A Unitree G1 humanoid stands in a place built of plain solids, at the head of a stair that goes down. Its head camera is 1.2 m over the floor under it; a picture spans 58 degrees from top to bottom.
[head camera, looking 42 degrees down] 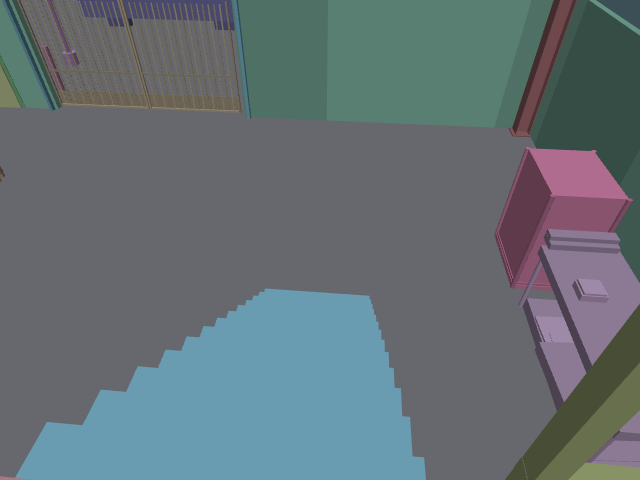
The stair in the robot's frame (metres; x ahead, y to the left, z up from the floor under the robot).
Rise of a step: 0.20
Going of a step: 0.23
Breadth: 1.23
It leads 5 degrees to the right of straight ahead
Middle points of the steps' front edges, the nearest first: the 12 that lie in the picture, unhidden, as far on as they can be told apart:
0.60 0.29 -0.20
0.83 0.27 -0.40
1.06 0.25 -0.61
1.29 0.23 -0.81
1.52 0.20 -1.01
1.75 0.18 -1.22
1.98 0.16 -1.42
2.21 0.14 -1.62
2.44 0.12 -1.82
2.67 0.10 -2.03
2.90 0.08 -2.23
3.13 0.06 -2.43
